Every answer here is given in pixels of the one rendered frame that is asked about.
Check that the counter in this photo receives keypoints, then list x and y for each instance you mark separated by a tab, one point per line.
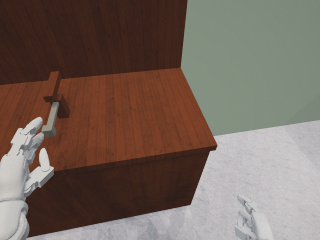
130	136

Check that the robot left forearm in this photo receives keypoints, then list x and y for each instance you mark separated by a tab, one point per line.
13	221

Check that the robot right hand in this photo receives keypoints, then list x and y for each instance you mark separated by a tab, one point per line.
257	225

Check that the robot left hand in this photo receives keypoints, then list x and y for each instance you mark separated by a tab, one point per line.
14	166

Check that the tap lever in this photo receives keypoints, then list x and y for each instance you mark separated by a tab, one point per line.
49	130

